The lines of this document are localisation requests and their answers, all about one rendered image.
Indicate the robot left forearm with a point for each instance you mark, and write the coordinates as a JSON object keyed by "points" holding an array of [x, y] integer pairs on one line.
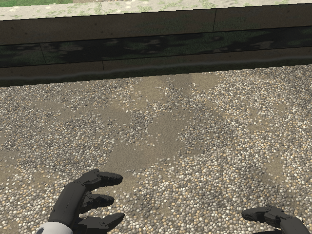
{"points": [[53, 227]]}

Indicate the right robot hand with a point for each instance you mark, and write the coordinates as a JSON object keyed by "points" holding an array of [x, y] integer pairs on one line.
{"points": [[277, 218]]}

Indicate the left robot hand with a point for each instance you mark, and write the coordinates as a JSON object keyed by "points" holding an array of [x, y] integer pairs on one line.
{"points": [[76, 198]]}

